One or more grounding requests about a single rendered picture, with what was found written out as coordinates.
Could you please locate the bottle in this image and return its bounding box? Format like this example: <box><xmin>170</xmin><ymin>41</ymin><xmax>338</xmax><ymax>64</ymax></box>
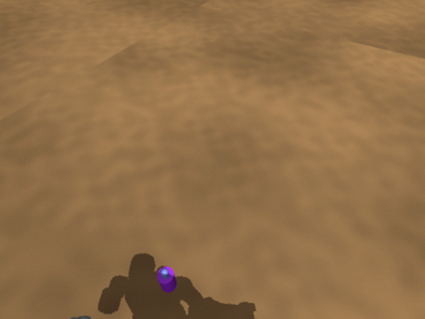
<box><xmin>157</xmin><ymin>266</ymin><xmax>177</xmax><ymax>292</ymax></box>

